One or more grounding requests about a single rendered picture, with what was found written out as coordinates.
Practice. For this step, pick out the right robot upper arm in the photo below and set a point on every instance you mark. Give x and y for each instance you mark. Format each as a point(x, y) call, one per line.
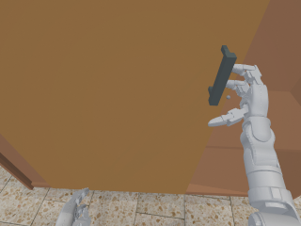
point(271, 219)

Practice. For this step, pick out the handle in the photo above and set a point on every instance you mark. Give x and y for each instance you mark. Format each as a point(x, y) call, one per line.
point(222, 76)

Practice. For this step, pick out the right robot hand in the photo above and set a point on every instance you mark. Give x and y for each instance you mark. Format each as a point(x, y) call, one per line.
point(255, 96)

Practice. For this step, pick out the right robot forearm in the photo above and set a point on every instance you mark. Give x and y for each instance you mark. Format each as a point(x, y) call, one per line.
point(267, 191)

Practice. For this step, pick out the wardrobe door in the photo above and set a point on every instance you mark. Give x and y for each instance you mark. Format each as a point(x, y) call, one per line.
point(112, 95)
point(18, 161)

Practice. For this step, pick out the left robot hand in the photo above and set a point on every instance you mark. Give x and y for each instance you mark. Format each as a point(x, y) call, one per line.
point(70, 212)

